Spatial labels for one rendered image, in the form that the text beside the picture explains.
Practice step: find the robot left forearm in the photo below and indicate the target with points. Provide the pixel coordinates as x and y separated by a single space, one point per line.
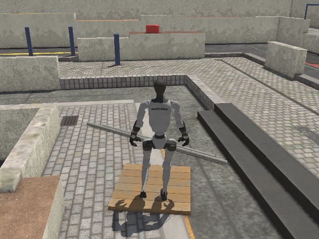
135 130

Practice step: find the robot right upper arm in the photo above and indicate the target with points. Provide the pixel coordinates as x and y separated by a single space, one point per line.
177 112

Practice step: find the left robot hand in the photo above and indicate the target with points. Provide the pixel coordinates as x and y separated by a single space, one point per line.
134 139

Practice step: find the robot left upper arm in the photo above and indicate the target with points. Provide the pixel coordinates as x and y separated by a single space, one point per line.
141 113

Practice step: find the robot shin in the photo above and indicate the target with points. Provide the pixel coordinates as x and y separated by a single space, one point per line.
145 173
165 178

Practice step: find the right robot hand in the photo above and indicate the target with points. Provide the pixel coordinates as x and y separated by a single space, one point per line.
186 141

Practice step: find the left robot shin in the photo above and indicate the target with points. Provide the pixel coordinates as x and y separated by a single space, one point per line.
145 173

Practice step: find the right robot shin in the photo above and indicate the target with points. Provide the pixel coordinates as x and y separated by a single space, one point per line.
165 178

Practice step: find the robot right forearm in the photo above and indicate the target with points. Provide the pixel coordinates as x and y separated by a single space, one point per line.
183 131

